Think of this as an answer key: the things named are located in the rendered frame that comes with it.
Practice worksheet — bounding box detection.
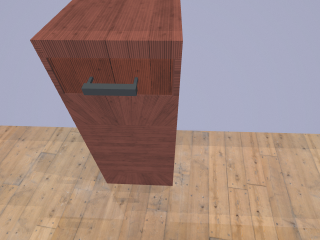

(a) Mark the drawer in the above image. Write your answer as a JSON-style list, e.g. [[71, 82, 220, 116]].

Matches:
[[48, 57, 173, 95]]

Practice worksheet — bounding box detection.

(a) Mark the cabinet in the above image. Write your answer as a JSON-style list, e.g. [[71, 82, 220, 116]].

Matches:
[[30, 0, 183, 186]]

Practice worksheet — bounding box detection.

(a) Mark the handle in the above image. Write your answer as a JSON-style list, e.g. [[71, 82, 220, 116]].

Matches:
[[81, 76, 138, 96]]

